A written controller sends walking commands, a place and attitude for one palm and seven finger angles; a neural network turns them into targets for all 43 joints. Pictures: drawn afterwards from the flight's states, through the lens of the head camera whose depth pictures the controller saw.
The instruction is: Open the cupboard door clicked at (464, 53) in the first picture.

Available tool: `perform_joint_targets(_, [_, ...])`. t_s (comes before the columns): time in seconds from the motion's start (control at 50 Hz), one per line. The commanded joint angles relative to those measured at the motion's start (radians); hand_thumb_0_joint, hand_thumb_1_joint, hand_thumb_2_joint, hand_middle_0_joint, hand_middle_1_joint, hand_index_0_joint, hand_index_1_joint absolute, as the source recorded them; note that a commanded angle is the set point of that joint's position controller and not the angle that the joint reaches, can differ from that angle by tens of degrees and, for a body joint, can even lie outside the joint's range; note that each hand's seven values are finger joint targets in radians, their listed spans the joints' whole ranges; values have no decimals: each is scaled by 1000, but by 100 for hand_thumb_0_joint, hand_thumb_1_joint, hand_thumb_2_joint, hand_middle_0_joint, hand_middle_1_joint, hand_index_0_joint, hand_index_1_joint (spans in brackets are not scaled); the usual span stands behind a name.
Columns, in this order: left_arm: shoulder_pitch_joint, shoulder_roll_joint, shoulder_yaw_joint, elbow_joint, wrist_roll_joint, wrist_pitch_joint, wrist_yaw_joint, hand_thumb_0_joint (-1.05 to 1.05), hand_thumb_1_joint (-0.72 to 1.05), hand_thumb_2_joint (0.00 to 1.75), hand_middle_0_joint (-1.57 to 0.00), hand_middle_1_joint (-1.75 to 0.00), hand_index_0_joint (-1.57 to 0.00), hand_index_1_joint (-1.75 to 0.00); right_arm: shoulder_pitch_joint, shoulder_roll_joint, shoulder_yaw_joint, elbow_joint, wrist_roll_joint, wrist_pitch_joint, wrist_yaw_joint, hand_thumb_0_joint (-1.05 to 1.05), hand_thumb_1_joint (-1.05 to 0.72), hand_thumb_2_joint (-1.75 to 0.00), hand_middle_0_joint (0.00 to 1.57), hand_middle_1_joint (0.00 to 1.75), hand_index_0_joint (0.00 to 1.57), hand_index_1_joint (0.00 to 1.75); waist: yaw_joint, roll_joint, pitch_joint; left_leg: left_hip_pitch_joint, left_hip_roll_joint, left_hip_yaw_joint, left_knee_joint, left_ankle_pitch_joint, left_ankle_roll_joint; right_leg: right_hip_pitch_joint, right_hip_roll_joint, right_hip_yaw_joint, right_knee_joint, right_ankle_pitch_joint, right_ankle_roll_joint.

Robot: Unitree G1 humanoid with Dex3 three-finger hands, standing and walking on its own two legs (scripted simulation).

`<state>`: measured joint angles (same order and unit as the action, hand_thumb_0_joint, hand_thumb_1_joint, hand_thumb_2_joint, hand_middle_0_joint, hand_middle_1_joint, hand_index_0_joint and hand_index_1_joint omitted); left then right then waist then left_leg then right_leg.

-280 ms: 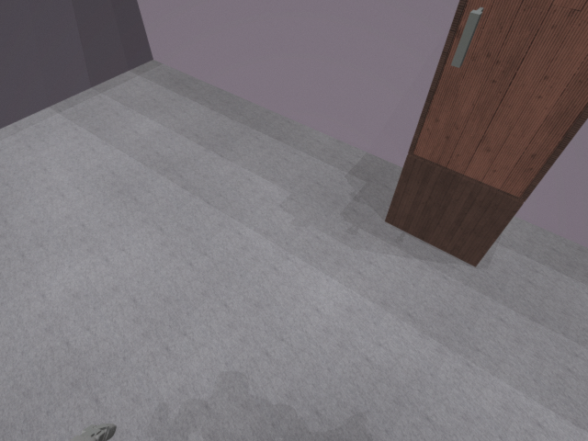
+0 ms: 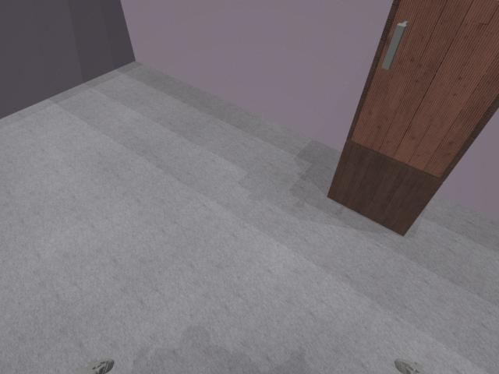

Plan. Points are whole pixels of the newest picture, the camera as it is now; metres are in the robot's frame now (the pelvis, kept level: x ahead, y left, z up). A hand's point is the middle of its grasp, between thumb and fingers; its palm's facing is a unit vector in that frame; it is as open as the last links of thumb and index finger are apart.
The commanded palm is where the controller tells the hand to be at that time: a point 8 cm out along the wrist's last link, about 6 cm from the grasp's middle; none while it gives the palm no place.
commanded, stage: stand and wait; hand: left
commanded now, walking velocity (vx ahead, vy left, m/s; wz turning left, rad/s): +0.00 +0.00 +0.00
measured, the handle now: (395, 45) +1.07 -0.41 +0.08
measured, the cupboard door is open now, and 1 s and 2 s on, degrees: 0 0 0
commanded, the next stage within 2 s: look at it before walking up in 0.76 s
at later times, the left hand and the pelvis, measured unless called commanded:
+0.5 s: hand out of the picture +0.05 +0.24 -0.15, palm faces -0.02 -0.94 -0.34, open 7.4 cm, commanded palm none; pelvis -0.02 -0.01 +0.00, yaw +0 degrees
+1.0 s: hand out of the picture +0.06 +0.23 -0.15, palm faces -0.04 -0.94 -0.33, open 7.4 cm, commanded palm none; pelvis -0.02 -0.02 +0.01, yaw -1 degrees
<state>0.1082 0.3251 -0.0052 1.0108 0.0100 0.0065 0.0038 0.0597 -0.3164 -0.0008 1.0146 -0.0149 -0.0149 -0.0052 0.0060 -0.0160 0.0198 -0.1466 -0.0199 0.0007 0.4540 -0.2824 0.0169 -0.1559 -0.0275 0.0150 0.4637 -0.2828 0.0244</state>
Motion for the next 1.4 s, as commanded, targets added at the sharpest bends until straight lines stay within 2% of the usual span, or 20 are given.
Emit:
perform_joint_targets(0.0, [-34, 216, 50, -67, 2, -27, 14, 0, 90, 90, -20, -30, -20, -30, -36, -220, -48, -58, 1, -19, -12, 0, -90, -90, 20, 30, 20, 30, -5, 14, -86, 18, 123, -88, -63, 326, 25, 27, -88, 57, -49, 295, -54])
perform_joint_targets(0.06, [-29, 216, 49, -57, 1, -26, 13, 0, 90, 90, -20, -30, -20, -30, -36, -221, -47, -46, 1, -21, -12, 0, -90, -90, 20, 30, 20, 30, -3, 31, -93, 27, 125, -89, -75, 325, 25, 36, -89, 59, -56, 288, -53])
perform_joint_targets(0.24, [-23, 223, 47, -25, -1, -29, 11, 0, 90, 90, -20, -30, -20, -30, -18, -226, -40, -9, 6, -18, -11, 0, -90, -90, 20, 30, 20, 30, -4, 10, -76, 18, 128, -94, -100, 264, 20, 43, -94, 73, -89, 258, -55])
perform_joint_targets(0.3, [-22, 226, 44, -13, -1, -29, 10, 0, 90, 90, -20, -30, -20, -30, -20, -230, -38, 3, 7, -15, -9, 0, -90, -90, 20, 30, 20, 30, -1, 12, -54, 13, 128, -98, -114, 216, 19, 24, -93, 79, -108, 209, -55])
perform_joint_targets(0.64, [-27, 225, 41, 6, 1, -32, 8, 0, 90, 90, -20, -30, -20, -30, 2, -228, -36, 35, 6, -17, -5, 0, -90, -90, 20, 30, 20, 30, -5, 6, -43, 4, 130, -102, -138, 160, 12, -2, -92, 101, -140, 133, -56])
perform_joint_targets(0.96, [-23, 223, 40, 9, 1, -33, 7, 0, 90, 90, -20, -30, -20, -30, -1, -228, -35, 37, 7, -18, -6, 0, -90, -90, 20, 30, 20, 30, -5, 21, -53, 19, 137, -96, -137, 197, 10, 5, -92, 96, -136, 184, -55])
perform_joint_targets(1.02, [-21, 224, 42, 8, 1, -35, 8, 0, 90, 90, -20, -30, -20, -30, 3, -228, -36, 35, 8, -20, -6, 0, -90, -90, 20, 30, 20, 30, -6, 15, -74, 32, 139, -94, -131, 229, 10, 21, -94, 94, -129, 221, -56])
perform_joint_targets(1.12, [-20, 226, 42, 10, 1, -37, 9, 0, 90, 90, -20, -30, -20, -30, 0, -228, -36, 35, 8, -18, -7, 0, -90, -90, 20, 30, 20, 30, -5, 2, -65, 35, 138, -93, -129, 244, 8, 24, -96, 93, -132, 245, -56])
perform_joint_targets(1.28, [-24, 227, 40, 11, 0, -35, 8, 0, 90, 90, -20, -30, -20, -30, -6, -233, -35, 36, 8, -17, -7, 0, -90, -90, 20, 30, 20, 30, -6, 19, -57, 41, 139, -96, -142, 238, 7, 20, -93, 91, -139, 232, -54])
perform_joint_targets(1.38, [-18, 226, 42, 13, -1, -36, 9, 0, 90, 90, -20, -30, -20, -30, -10, -233, -35, 35, 8, -20, -9, 0, -90, -90, 20, 30, 20, 30, -3, 26, -76, 61, 142, -91, -137, 289, 7, 39, -95, 87, -132, 284, -55])
